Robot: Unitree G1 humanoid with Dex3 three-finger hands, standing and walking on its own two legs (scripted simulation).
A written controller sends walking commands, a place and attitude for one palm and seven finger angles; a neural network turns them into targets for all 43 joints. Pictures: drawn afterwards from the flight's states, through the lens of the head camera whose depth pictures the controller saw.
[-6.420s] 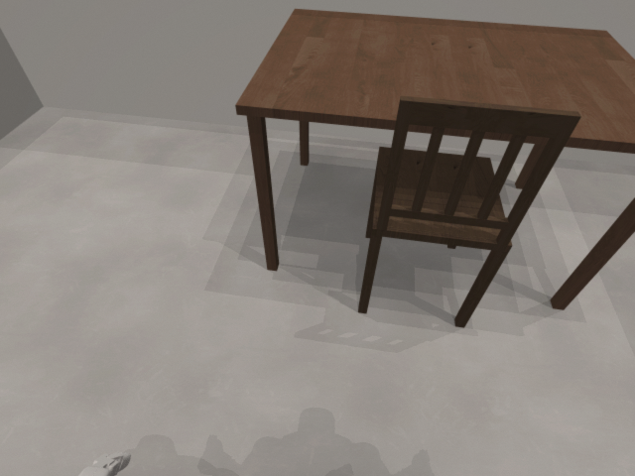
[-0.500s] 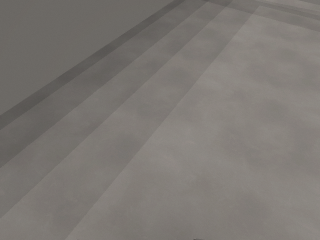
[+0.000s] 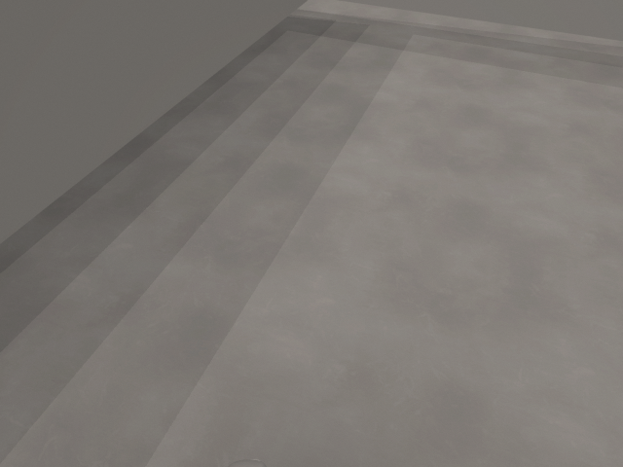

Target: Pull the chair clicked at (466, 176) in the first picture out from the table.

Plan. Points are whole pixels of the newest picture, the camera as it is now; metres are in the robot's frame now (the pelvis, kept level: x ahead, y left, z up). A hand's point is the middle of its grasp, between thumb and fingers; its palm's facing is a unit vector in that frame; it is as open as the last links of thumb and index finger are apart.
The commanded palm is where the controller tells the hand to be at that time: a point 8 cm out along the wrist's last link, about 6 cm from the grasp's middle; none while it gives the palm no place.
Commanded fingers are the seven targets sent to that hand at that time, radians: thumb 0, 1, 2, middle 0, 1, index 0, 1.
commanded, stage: walk to a spot facing it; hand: left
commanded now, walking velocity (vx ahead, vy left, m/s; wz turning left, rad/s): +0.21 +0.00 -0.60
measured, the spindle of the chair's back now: out of the picture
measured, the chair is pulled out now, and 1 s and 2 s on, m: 0.00 0.00 0.00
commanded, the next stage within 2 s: turn to face it in 0.40 s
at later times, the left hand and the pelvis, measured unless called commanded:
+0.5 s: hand (220, 385) +0.27 +0.19 -0.18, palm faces -0.31 -0.92 -0.22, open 7.4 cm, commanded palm none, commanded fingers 0.00 0.90 0.90 -0.20 -0.30 -0.20 -0.30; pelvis +0.11 +0.02 -0.01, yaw -20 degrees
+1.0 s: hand (268, 340) +0.35 +0.12 -0.17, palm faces -0.49 -0.84 -0.21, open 7.4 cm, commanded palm none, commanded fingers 0.00 0.90 0.90 -0.20 -0.30 -0.20 -0.30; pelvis +0.17 +0.01 -0.01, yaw -34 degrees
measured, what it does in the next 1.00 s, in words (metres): walks ahead, turning right: left foot, then right foot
